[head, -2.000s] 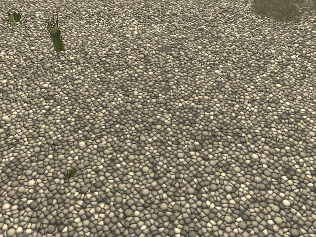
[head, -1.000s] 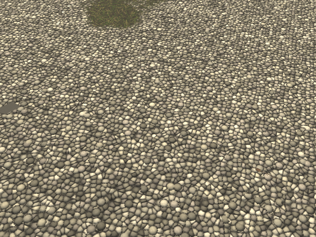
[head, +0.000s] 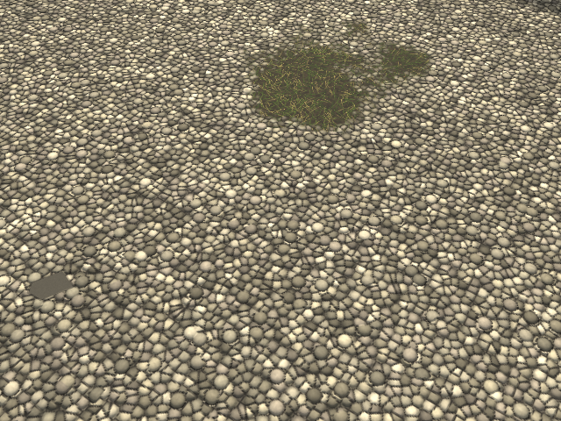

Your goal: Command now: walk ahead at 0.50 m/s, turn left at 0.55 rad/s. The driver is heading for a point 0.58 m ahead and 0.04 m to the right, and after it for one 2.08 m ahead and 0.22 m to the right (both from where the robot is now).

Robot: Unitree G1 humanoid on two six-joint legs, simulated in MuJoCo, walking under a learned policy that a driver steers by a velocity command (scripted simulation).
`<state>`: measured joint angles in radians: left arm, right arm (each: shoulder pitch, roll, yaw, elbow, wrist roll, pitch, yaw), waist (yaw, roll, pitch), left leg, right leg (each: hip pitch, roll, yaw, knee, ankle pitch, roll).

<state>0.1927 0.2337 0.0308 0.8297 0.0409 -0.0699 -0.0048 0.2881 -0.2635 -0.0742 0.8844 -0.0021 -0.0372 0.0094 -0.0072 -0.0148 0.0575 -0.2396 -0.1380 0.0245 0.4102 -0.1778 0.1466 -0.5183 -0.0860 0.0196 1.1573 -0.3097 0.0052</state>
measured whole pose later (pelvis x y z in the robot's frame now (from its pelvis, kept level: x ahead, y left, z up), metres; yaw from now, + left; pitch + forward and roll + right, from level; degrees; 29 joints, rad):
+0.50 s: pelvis +0.29 -0.05 +0.00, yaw +8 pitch +0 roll +0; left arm 0.22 0.24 0.04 0.84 0.02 -0.07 -0.01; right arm 0.34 -0.27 -0.05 0.89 -0.03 -0.06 0.01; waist -0.02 0.04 0.04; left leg -0.36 -0.04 -0.05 1.14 -0.33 0.08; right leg -0.29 0.05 -0.07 0.45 -0.17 -0.07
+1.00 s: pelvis +0.47 +0.01 +0.00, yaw -2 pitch +0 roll -1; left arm 0.29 0.26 0.07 0.90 0.02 0.02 0.01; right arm 0.13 -0.21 -0.01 0.80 -0.02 -0.04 -0.04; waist 0.04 -0.03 0.08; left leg -0.36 0.02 0.11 0.48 -0.12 0.06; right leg -0.44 0.03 0.00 1.14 -0.48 -0.01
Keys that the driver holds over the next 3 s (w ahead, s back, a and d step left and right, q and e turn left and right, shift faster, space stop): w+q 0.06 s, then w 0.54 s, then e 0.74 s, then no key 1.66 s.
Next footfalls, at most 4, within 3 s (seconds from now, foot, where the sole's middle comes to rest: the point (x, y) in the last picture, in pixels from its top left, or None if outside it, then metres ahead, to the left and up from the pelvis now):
0.36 right None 0.38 -0.11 -0.77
0.84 left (247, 367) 0.59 0.10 -0.77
1.28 right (337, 411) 0.48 -0.11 -0.77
1.72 left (253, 396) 0.52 0.08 -0.77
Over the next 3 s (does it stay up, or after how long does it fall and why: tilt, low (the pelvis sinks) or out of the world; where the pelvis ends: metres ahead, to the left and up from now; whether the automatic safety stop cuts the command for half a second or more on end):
stays up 0.48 0.01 0.01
